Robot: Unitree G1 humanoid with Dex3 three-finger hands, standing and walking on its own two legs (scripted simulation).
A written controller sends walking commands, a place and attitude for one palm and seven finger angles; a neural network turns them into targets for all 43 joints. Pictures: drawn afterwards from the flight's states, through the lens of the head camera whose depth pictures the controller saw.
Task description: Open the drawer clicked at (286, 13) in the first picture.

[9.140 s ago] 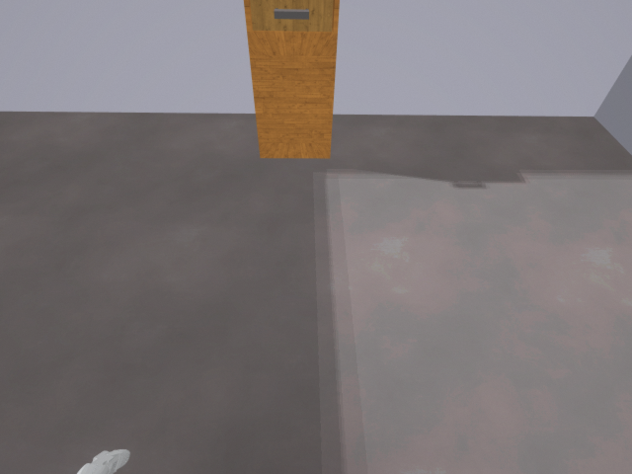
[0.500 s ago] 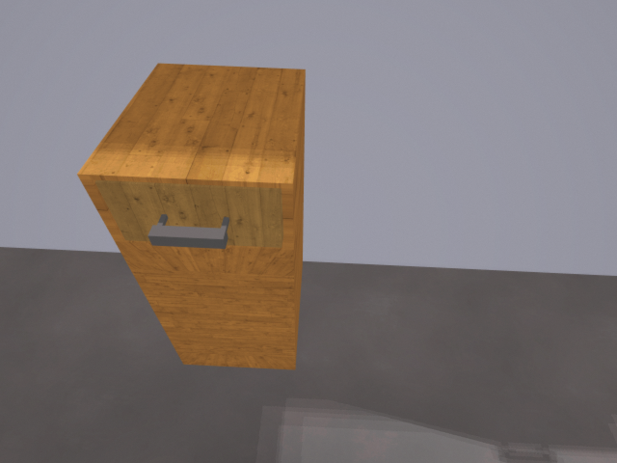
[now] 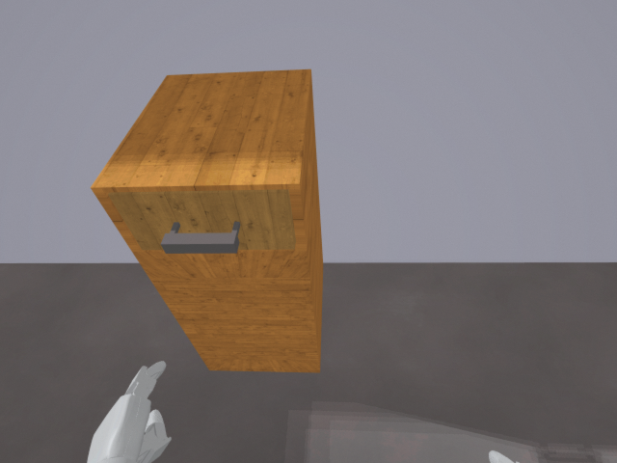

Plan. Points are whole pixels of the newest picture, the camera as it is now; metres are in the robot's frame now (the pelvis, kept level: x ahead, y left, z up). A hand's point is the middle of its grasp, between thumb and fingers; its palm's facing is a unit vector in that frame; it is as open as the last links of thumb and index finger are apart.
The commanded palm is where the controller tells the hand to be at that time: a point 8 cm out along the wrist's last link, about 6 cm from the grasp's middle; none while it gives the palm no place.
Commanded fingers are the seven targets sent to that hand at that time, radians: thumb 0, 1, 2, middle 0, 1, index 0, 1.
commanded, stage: raise the hand with hooked fingers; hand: left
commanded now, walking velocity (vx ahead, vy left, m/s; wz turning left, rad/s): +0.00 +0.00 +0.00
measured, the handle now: (203, 234) +0.52 +0.23 -0.04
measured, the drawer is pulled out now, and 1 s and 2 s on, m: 0.00 0.00 0.00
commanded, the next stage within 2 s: move the hooked fingers above the handle in 1.70 s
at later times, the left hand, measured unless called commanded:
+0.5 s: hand (171, 395) +0.21 +0.19 +0.00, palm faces +0.12 -0.06 -0.99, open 10.2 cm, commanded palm +0.18 +0.19 +0.03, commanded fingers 0.00 0.06 0.54 -0.26 -0.84 -0.26 -0.84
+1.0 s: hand (185, 320) +0.29 +0.18 +0.04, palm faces +0.08 -0.10 -0.99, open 13.1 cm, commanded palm +0.27 +0.19 +0.10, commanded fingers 0.00 -0.50 0.30 -0.30 -1.20 -0.30 -1.20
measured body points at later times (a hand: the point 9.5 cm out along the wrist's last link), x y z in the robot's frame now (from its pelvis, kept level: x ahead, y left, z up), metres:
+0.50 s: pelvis -0.03 -0.06 -0.03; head +0.01 -0.09 +0.41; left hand +0.20 +0.19 +0.05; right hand +0.22 -0.24 -0.12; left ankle -0.02 +0.08 -0.73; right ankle -0.02 -0.10 -0.73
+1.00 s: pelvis -0.01 -0.02 -0.01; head +0.01 -0.06 +0.44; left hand +0.28 +0.19 +0.09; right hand +0.15 -0.29 -0.11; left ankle -0.01 +0.10 -0.73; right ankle -0.02 -0.10 -0.73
